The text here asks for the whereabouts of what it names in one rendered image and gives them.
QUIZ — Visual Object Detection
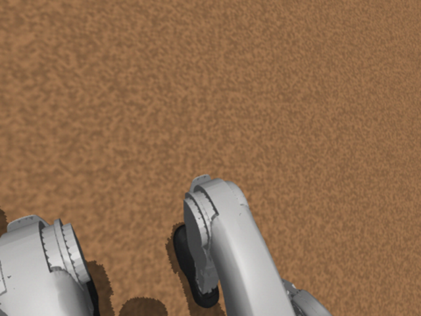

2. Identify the right robot hand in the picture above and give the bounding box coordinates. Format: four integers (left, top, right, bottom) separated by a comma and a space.
282, 278, 332, 316

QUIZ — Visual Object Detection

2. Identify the left robot foot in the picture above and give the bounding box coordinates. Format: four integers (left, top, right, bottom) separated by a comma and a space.
86, 273, 100, 316

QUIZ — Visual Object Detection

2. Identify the right robot foot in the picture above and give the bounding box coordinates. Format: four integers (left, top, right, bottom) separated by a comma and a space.
173, 224, 219, 308

